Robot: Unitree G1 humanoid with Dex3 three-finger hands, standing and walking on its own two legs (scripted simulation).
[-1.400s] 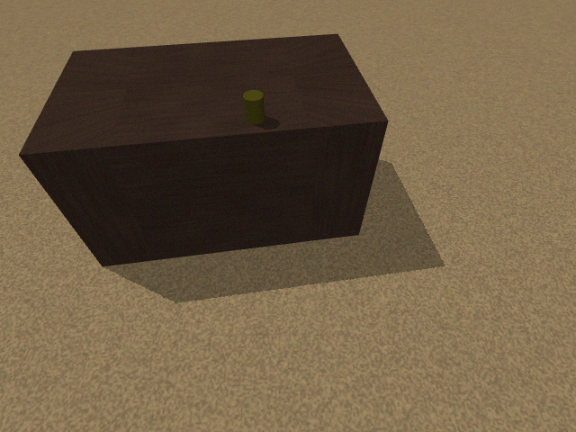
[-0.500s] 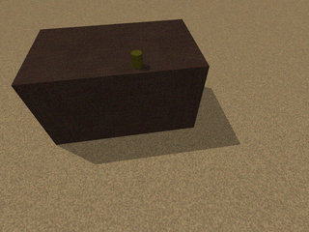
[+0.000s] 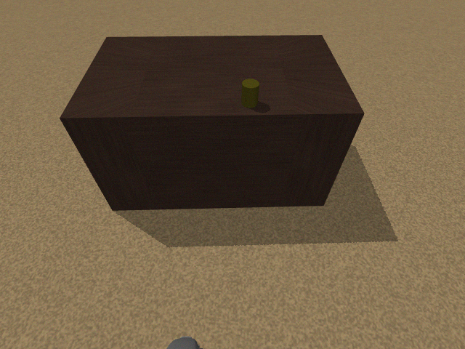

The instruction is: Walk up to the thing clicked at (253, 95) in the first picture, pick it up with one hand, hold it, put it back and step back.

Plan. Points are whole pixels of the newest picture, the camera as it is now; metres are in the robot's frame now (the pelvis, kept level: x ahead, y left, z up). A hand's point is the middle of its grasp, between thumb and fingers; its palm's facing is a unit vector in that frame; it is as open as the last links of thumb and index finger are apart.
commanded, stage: walk up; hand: right
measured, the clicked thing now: (250, 93) +0.97 -0.04 -0.13
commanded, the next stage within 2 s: none
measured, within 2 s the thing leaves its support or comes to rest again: neither
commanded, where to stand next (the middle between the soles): +0.57 +0.15 m, yaw +3 degrees
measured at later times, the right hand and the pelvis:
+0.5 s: hand (341, 304) +0.24 -0.22 -0.17, palm faces -0.09 +0.95 -0.31, open 7.4 cm; pelvis +0.19 +0.05 -0.02, yaw +4 degrees
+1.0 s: hand (285, 188) +0.52 -0.12 -0.12, palm faces -0.15 +0.91 -0.38, open 7.4 cm; pelvis +0.38 +0.13 -0.01, yaw +6 degrees
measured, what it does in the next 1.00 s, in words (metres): walks ahead: left foot, then right foot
